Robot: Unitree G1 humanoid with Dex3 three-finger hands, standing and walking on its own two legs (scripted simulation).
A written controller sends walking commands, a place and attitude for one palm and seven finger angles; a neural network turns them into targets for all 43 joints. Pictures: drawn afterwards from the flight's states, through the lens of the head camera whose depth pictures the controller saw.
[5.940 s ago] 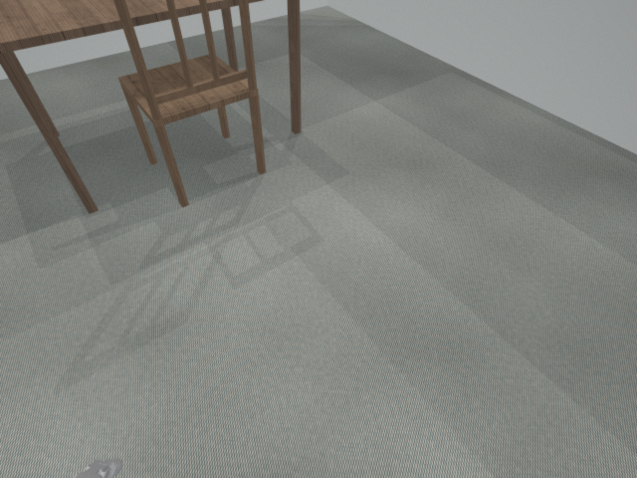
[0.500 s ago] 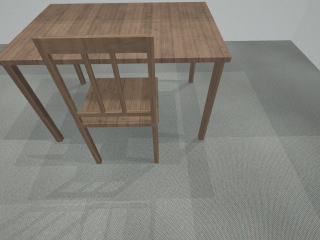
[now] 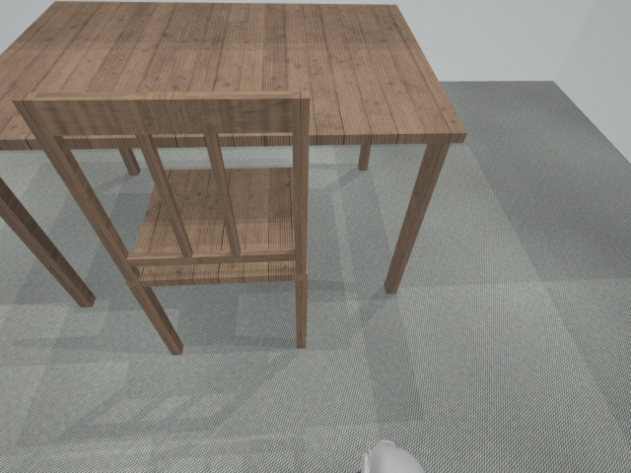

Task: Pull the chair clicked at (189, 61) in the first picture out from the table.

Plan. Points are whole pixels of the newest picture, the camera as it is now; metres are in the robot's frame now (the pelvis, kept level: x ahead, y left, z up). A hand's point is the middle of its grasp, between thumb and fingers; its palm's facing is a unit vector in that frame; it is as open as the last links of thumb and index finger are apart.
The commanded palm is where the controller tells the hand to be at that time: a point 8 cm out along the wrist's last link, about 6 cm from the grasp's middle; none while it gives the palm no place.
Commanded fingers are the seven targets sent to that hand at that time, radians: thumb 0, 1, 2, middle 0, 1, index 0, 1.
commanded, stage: take the last steps up to it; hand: left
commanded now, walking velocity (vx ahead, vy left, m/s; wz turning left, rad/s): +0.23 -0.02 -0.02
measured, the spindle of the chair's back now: (169, 203) +0.59 +0.31 -0.07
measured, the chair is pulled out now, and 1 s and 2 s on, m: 0.00 0.00 0.00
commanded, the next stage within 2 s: come to a stop and stand still in 0.16 s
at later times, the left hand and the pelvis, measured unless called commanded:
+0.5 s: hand (209, 444) +0.19 +0.17 -0.18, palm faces +0.05 -0.98 -0.20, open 7.3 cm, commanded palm none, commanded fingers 0.00 0.90 0.90 -0.20 -0.30 -0.20 -0.30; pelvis +0.15 -0.02 -0.01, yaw -1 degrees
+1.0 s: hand out of the picture +0.14 +0.12 -0.16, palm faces +0.01 -0.97 -0.25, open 7.4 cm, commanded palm none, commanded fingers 0.00 0.90 0.90 -0.20 -0.30 -0.20 -0.30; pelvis +0.12 -0.07 +0.00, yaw -2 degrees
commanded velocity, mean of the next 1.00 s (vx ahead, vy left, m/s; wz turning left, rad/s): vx -0.06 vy -0.01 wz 0.00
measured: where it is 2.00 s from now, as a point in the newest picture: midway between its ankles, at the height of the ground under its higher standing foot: outside the picture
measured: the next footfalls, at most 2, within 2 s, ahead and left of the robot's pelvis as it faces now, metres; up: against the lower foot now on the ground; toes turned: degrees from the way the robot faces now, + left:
right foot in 0.12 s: +0.20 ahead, -0.12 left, +0.00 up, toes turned -7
left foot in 0.48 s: +0.25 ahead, +0.11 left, +0.00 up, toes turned +3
